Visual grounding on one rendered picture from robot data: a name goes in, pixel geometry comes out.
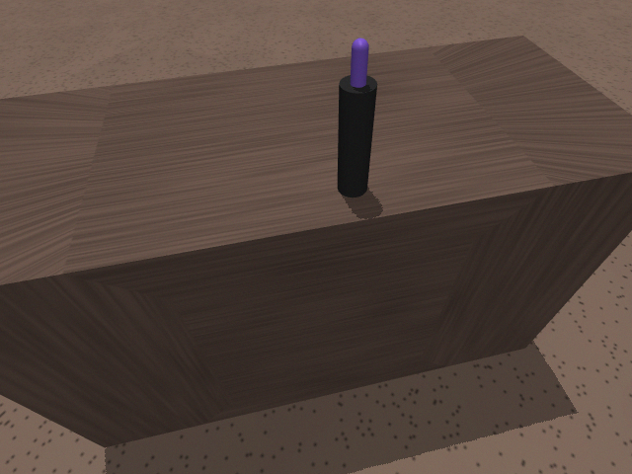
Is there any bottle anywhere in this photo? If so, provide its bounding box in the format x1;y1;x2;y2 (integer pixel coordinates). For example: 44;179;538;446
338;39;377;198

